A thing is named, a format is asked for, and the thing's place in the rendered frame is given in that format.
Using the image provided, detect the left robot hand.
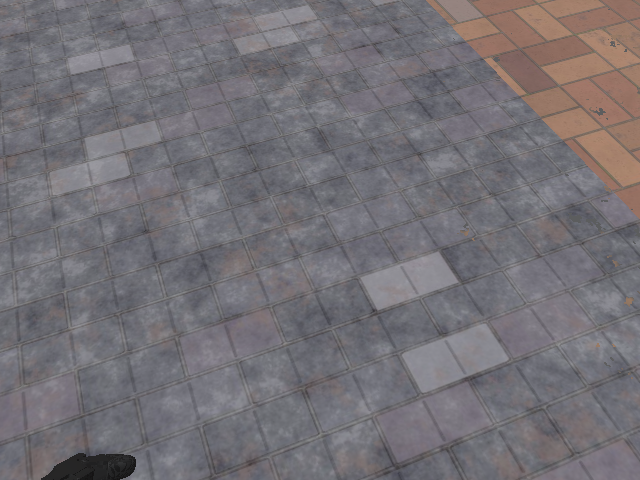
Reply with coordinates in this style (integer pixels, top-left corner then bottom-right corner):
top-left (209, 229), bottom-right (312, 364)
top-left (41, 453), bottom-right (136, 480)

